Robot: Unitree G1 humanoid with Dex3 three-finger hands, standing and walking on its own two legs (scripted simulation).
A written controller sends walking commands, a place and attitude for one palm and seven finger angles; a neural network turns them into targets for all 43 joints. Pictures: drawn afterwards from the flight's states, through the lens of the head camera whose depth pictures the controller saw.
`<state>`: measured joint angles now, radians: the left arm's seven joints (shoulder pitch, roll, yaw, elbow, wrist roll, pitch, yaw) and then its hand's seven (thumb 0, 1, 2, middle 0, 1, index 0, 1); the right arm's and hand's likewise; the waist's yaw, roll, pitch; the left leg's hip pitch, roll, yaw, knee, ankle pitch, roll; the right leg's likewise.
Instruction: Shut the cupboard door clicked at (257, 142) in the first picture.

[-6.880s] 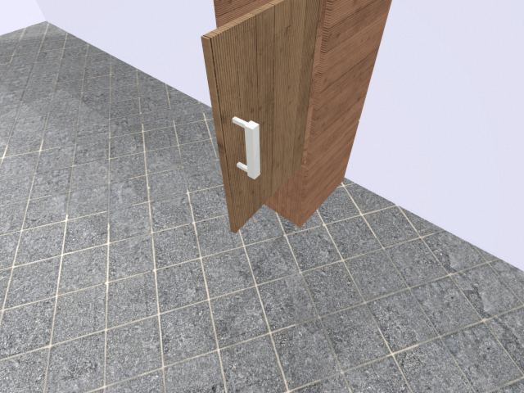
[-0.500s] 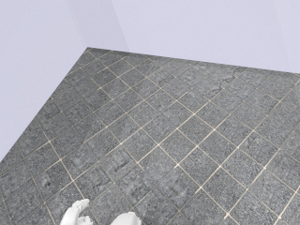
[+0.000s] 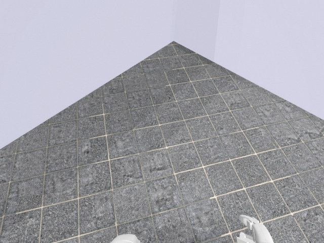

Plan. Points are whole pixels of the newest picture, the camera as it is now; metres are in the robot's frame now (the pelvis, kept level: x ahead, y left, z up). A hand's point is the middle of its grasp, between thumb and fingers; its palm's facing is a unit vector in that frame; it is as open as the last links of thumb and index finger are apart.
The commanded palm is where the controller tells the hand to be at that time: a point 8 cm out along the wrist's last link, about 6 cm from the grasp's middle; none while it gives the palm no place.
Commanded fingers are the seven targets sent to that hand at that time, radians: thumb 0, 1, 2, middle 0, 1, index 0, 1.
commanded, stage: walk to a spot facing it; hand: left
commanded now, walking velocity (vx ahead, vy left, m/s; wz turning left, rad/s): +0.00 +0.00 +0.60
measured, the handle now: out of the picture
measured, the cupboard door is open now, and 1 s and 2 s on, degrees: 93 93 93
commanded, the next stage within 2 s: none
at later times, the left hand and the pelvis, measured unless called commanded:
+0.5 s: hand out of the picture +0.10 +0.20 -0.14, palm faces +0.22 -0.93 -0.29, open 7.4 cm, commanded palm none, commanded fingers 0.00 0.90 0.90 -0.20 -0.30 -0.20 -0.30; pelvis +0.00 -0.03 +0.00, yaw +15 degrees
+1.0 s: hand out of the picture -0.12 +0.18 -0.18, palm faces +0.59 -0.75 -0.28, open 7.4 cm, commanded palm none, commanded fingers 0.00 0.90 0.90 -0.20 -0.30 -0.20 -0.30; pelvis -0.01 -0.02 +0.00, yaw +35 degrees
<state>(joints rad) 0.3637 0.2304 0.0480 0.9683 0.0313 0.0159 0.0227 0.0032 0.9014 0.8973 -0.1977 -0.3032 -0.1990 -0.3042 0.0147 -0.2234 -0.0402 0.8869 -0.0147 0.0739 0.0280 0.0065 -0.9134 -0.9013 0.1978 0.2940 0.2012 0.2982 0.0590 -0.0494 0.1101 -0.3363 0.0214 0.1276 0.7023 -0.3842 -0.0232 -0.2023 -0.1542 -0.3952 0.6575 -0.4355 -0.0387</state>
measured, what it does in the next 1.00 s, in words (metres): steps on the spot, turning left: left foot, then right foot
